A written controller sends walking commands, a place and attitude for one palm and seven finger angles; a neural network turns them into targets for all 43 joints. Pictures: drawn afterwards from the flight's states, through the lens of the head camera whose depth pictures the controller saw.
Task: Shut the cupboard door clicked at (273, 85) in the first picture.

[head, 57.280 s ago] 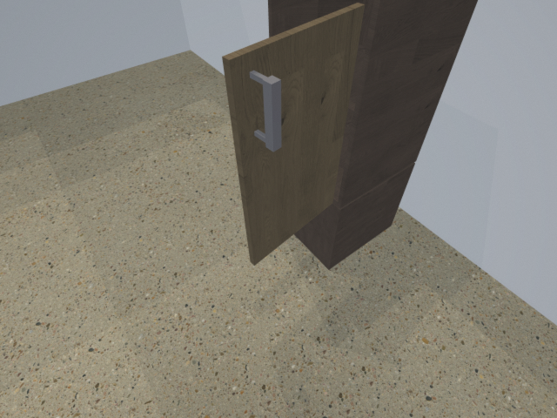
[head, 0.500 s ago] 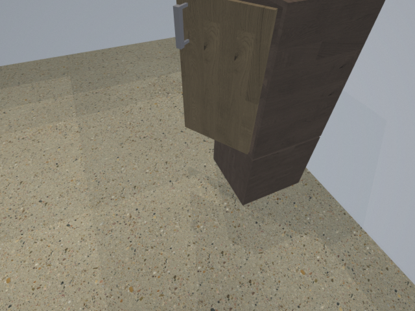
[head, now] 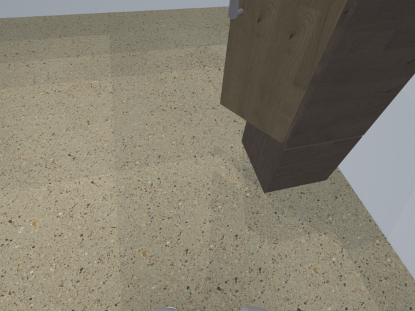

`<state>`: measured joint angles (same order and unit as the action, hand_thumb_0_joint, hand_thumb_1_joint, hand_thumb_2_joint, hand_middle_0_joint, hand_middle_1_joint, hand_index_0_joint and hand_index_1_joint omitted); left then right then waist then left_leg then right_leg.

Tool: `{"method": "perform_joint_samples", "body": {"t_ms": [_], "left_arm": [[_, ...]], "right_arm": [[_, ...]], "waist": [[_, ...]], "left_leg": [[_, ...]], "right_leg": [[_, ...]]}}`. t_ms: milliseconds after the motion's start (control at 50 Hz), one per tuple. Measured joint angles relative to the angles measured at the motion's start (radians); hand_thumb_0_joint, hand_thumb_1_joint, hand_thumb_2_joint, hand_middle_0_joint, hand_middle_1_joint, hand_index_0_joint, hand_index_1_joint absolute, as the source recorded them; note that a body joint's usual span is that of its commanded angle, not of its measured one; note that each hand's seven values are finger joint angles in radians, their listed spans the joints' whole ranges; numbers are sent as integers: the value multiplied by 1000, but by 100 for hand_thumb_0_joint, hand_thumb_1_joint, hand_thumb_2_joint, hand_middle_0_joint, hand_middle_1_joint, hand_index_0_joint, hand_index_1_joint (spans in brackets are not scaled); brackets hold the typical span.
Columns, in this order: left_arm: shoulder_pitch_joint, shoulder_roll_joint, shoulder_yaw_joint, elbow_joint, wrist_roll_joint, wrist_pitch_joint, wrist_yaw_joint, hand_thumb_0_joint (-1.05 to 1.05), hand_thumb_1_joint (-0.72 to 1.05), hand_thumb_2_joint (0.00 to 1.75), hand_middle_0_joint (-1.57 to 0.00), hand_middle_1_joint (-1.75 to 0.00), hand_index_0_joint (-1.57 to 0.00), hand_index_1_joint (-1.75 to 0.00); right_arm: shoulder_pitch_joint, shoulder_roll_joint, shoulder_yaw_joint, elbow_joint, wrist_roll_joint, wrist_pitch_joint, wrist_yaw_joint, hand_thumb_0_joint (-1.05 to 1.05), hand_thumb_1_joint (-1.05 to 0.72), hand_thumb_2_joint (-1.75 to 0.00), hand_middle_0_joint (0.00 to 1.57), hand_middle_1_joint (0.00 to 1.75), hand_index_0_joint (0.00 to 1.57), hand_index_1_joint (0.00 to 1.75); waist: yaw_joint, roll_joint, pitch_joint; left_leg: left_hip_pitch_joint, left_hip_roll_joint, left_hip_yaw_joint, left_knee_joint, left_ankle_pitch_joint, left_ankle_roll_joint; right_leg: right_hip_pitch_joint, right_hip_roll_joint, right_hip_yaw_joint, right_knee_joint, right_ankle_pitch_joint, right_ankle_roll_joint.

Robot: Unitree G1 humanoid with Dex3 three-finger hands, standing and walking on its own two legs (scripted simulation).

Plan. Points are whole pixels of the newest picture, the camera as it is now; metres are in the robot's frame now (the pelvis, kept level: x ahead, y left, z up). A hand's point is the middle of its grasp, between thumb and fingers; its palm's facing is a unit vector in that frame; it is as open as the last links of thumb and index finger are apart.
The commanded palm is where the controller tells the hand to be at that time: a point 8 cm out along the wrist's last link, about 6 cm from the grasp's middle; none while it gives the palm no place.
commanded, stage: walk to a spot facing it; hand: left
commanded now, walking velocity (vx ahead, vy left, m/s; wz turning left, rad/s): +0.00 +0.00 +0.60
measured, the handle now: out of the picture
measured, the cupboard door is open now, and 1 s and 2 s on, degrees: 33 33 33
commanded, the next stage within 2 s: turn to face it in 1.90 s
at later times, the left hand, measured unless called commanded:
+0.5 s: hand out of the picture +0.00 +0.15 -0.13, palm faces +0.32 -0.89 -0.32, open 7.4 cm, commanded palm none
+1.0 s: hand out of the picture -0.05 +0.20 -0.15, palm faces +0.61 -0.76 -0.23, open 7.4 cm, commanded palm none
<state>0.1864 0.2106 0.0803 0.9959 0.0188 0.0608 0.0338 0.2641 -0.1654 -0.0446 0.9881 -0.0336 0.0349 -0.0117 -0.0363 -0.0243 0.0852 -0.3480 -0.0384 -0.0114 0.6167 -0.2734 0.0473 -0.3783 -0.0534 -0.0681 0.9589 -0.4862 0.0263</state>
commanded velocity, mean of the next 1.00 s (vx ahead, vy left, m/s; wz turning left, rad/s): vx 0.12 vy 0.00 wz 0.59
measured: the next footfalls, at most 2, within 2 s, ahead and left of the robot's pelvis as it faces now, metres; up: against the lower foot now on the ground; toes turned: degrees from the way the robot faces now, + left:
right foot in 0.30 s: +0.04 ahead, -0.16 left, +0.00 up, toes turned +14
left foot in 0.74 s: -0.03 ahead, +0.07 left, +0.00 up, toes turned +35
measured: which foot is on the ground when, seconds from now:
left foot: down 0.00-0.28, up 0.30-0.72, down 0.74-1.00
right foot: up 0.00-0.28, down 0.30-0.74, up 0.76-1.00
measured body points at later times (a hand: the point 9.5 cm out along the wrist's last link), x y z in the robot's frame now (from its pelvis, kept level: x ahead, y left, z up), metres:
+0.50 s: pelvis -0.01 -0.07 +0.01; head +0.05 -0.09 +0.46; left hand -0.02 +0.19 -0.11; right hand +0.14 -0.31 -0.14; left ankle -0.06 +0.08 -0.64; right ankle +0.00 -0.17 -0.73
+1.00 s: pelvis +0.02 -0.02 +0.01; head +0.03 +0.01 +0.46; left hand -0.08 +0.24 -0.13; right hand +0.21 -0.18 -0.12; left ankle -0.07 +0.05 -0.73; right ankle +0.14 -0.12 -0.66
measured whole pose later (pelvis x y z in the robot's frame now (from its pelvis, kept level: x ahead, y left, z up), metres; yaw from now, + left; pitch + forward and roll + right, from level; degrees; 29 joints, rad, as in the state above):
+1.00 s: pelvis +0.02 -0.02 +0.01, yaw +38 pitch +0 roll +0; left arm 0.21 0.26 0.08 0.89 0.03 0.03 -0.03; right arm 0.26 -0.21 -0.03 0.91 -0.03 0.00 0.01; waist -0.01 -0.03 0.06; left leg -0.17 -0.04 -0.04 0.44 -0.27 0.04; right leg -0.54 -0.10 -0.01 1.00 -0.31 0.08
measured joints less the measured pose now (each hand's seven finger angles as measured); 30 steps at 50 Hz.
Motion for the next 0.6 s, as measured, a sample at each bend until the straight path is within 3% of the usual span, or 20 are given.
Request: {"method": "perform_joint_samples", "body": {"t_ms": [60,120,220,280,340,420,500,600], "left_arm": [[-36,12,3,-32,0,-8,-7,1,91,90,-20,-30,-20,-30],[-66,21,2,-69,-1,-18,-10,1,91,90,-20,-30,-20,-30],[-103,24,-7,-115,-6,-20,-11,0,91,90,-20,-30,-20,-30],[-92,25,-16,-140,-8,-33,-13,0,91,90,-20,-30,-20,-30],[-66,9,-26,-136,1,-37,-5,0,91,90,-20,-30,-20,-30],[-11,-12,-35,-115,1,-34,1,0,91,90,-20,-30,-20,-30],[28,-19,-39,-106,1,-43,1,1,91,90,-20,-30,-20,-30],[65,-22,-37,-108,5,-53,-3,1,91,90,-20,-30,-20,-30]], "right_arm": [[-1,-14,2,-15,-1,-3,-7,1,-91,-89,20,30,20,30],[-5,-31,-2,-24,-2,1,-7,1,-91,-89,20,30,20,30],[-20,-63,-20,-45,-5,16,0,1,-90,-89,20,30,20,30],[-24,-79,-34,-57,2,28,6,1,-90,-89,20,30,20,30],[-49,-101,-57,-55,7,40,10,1,-91,-89,20,30,20,30],[-64,-116,-62,-66,6,45,26,1,-91,-89,19,30,20,30],[-76,-110,-52,-77,12,52,37,1,-91,-89,19,30,19,30],[-115,-98,-37,-72,14,64,42,1,-91,-90,19,30,19,30]], "waist": [[-3,16,-4],[-3,29,-9],[-15,55,-11],[-11,59,-23],[-2,76,-16],[-6,66,-2],[-9,43,16],[19,28,37]], "left_leg": [[9,-12,-40,-83,59,0],[14,-21,-82,-141,104,-9],[-6,-35,-161,-162,138,-37],[-38,-57,-199,-122,129,-64],[-134,-67,-161,156,-113,-78],[-207,-33,-55,494,-147,-98],[-178,22,-10,505,-134,-114],[-101,58,23,358,-165,-112]], "right_leg": [[-60,23,50,105,54,17],[-70,32,77,75,75,31],[-7,55,101,-137,56,33],[92,63,102,-382,130,20],[112,59,78,-411,156,-39],[163,18,37,-446,179,-50],[195,-19,-21,-458,171,-50],[208,-52,-102,-431,141,-41]]}}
